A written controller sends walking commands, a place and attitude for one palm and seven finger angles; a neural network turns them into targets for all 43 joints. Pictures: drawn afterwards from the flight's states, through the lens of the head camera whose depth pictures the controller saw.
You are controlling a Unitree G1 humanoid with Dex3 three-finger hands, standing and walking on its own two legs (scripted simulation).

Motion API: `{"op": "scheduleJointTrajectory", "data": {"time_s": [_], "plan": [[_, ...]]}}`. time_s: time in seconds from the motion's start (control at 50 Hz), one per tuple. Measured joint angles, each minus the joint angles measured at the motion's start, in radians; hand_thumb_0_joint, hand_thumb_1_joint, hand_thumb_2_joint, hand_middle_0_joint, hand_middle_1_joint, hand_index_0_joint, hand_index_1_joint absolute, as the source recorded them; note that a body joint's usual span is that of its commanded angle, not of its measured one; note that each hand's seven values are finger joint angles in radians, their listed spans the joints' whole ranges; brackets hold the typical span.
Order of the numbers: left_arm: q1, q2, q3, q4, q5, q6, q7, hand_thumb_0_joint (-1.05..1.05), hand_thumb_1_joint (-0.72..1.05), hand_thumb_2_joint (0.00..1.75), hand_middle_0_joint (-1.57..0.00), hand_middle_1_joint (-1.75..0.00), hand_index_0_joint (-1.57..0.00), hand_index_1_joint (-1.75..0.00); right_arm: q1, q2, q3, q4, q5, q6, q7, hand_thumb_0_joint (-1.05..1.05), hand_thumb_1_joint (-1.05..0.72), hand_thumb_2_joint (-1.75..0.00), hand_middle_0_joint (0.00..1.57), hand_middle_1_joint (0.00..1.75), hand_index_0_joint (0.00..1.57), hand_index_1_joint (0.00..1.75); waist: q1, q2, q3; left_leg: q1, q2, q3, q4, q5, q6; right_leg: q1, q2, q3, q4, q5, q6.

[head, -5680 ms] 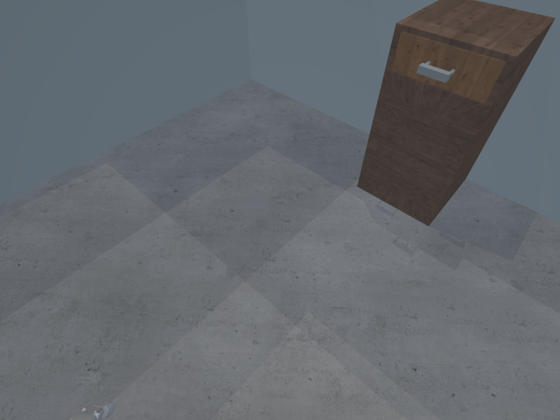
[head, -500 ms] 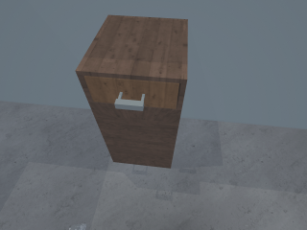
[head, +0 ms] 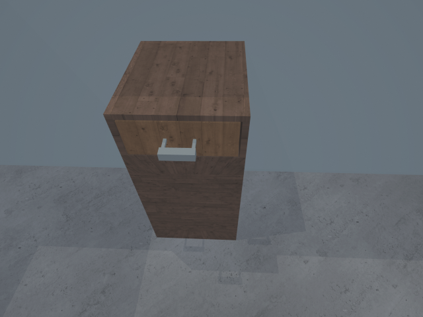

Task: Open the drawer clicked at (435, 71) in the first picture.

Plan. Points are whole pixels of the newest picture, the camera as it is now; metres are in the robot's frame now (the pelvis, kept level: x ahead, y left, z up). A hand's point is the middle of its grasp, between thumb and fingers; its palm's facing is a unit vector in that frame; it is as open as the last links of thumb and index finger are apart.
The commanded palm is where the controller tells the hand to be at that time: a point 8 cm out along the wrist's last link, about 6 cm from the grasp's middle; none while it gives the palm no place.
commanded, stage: come to a stop and stand still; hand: left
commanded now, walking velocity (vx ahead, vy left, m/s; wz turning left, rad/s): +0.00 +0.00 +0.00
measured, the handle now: (178, 148) +0.57 +0.13 -0.06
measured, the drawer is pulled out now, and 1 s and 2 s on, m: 0.00 0.00 0.00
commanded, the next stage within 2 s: look again from close up in 0.30 s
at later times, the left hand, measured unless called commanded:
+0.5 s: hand out of the picture -0.04 +0.13 -0.18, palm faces +0.02 -0.99 -0.17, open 7.4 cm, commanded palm none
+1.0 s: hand out of the picture -0.07 +0.18 -0.18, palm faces +0.06 -0.98 -0.16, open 7.4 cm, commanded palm none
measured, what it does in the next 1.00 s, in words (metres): stands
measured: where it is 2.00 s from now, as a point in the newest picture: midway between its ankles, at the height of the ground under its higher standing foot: outside the picture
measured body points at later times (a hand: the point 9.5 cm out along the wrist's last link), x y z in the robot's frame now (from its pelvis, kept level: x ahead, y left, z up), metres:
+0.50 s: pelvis -0.02 -0.02 +0.00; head -0.01 -0.02 +0.45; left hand -0.04 +0.19 -0.16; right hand -0.03 -0.23 -0.17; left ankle -0.02 +0.11 -0.74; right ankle -0.04 -0.11 -0.74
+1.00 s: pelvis -0.05 +0.01 -0.01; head -0.06 +0.02 +0.44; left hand -0.07 +0.23 -0.17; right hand -0.05 -0.20 -0.16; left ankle -0.02 +0.11 -0.74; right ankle -0.04 -0.10 -0.74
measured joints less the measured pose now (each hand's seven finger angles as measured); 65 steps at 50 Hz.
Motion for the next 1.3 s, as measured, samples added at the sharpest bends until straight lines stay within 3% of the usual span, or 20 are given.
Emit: {"op": "scheduleJointTrajectory", "data": {"time_s": [0.4, 0.44, 0.54, 0.72, 1.0, 1.18, 1.3], "plan": [[0.028, -0.021, -0.004, 0.018, -0.006, -0.005, 0.0, 0.01, 0.92, 0.9, -0.2, -0.29, -0.2, -0.3, 0.061, 0.038, 0.018, 0.055, -0.004, -0.003, -0.004, 0.01, -0.91, -0.9, 0.2, 0.3, 0.2, 0.3, 0.001, -0.013, -0.006, 0.006, 0.032, -0.014, -0.02, 0.032, -0.026, 0.018, 0.034, -0.014, -0.043, 0.039, -0.028], [0.033, -0.031, -0.012, 0.011, 0.004, -0.028, 0.012, 0.01, 0.92, 0.9, -0.2, -0.29, -0.2, -0.3, 0.055, 0.029, 0.021, 0.031, -0.002, -0.002, 0.006, 0.01, -0.91, -0.9, 0.2, 0.3, 0.2, 0.3, 0.002, 0.003, 0.0, -0.041, 0.048, -0.025, 0.048, 0.012, -0.029, 0.001, 0.047, -0.021, -0.037, 0.043, -0.027], [0.056, -0.031, -0.017, -0.016, 0.002, -0.036, 0.011, 0.01, 0.91, 0.9, -0.2, -0.29, -0.2, -0.3, 0.054, 0.018, 0.017, -0.045, -0.01, -0.011, 0.003, 0.01, -0.91, -0.9, 0.2, 0.3, 0.2, 0.3, -0.014, 0.0, 0.0, -0.076, 0.044, -0.049, 0.121, -0.025, -0.024, -0.031, 0.044, -0.029, 0.036, 0.013, -0.028], [0.057, -0.003, -0.012, -0.047, 0.005, -0.017, 0.001, 0.01, 0.91, 0.9, -0.2, -0.29, -0.2, -0.3, 0.062, 0.007, 0.023, -0.065, -0.013, -0.009, 0.006, 0.02, -0.93, -0.9, 0.2, 0.3, 0.2, 0.3, 0.004, -0.017, -0.029, -0.082, 0.018, -0.044, 0.138, -0.021, 0.0, -0.044, 0.016, -0.027, 0.075, 0.004, -0.008], [0.078, 0.014, -0.003, -0.067, 0.009, -0.004, -0.008, 0.0, 0.91, 0.9, -0.2, -0.29, -0.2, -0.3, 0.092, 0.027, 0.031, -0.051, -0.014, -0.006, 0.014, 0.01, -0.91, -0.9, 0.2, 0.3, 0.2, 0.3, 0.008, -0.033, -0.028, -0.1, -0.007, -0.038, 0.096, 0.024, 0.022, -0.072, -0.007, -0.022, 0.056, 0.038, 0.011], [0.134, 0.005, 0.012, -0.064, 0.027, 0.008, -0.027, 0.0, 0.91, 0.9, -0.2, -0.29, -0.2, -0.3, 0.115, 0.034, 0.008, -0.042, -0.021, 0.003, 0.011, 0.01, -0.91, -0.9, 0.2, 0.3, 0.2, 0.3, 0.009, -0.043, -0.046, -0.115, -0.002, -0.03, 0.125, -0.007, 0.021, -0.1, -0.003, -0.014, 0.105, -0.002, -0.009], [0.164, -0.009, 0.021, -0.068, 0.023, -0.005, -0.032, 0.0, 0.91, 0.9, -0.2, -0.29, -0.2, -0.3, 0.123, 0.024, -0.002, -0.045, -0.021, -0.006, 0.006, 0.01, -0.91, -0.9, 0.2, 0.3, 0.2, 0.3, 0.014, -0.027, -0.055, -0.137, 0.029, -0.049, 0.186, -0.063, 0.015, -0.092, 0.028, -0.032, 0.107, -0.026, -0.021]]}}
